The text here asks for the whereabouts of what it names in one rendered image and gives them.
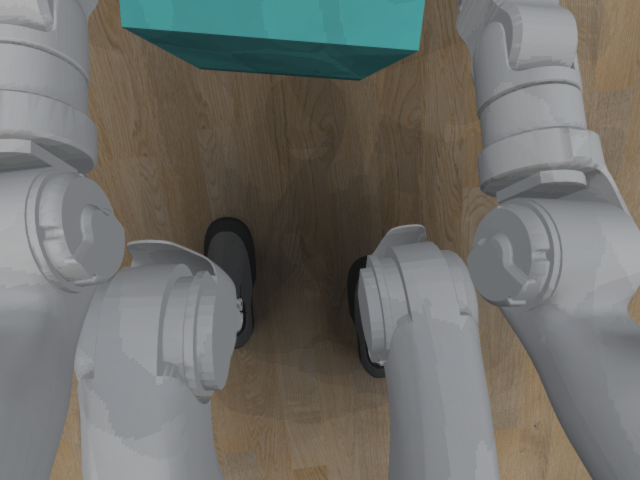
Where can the robot right upper arm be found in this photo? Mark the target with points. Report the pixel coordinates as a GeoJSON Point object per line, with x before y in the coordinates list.
{"type": "Point", "coordinates": [563, 272]}

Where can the left robot foot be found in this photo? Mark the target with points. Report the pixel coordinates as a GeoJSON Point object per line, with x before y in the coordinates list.
{"type": "Point", "coordinates": [229, 244]}

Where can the robot left upper arm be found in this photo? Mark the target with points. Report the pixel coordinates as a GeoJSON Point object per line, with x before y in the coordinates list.
{"type": "Point", "coordinates": [59, 239]}

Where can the carton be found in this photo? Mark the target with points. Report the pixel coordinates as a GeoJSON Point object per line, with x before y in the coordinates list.
{"type": "Point", "coordinates": [335, 39]}

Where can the robot right forearm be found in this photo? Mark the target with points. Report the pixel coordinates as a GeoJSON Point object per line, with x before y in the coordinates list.
{"type": "Point", "coordinates": [528, 87]}

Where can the right robot foot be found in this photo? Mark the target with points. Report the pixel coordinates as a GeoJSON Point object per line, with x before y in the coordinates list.
{"type": "Point", "coordinates": [374, 369]}

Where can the robot left forearm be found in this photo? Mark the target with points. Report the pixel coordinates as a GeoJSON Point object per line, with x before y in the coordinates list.
{"type": "Point", "coordinates": [44, 82]}

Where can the robot foot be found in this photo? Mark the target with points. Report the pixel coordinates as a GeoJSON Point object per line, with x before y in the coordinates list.
{"type": "Point", "coordinates": [229, 244]}
{"type": "Point", "coordinates": [374, 369]}

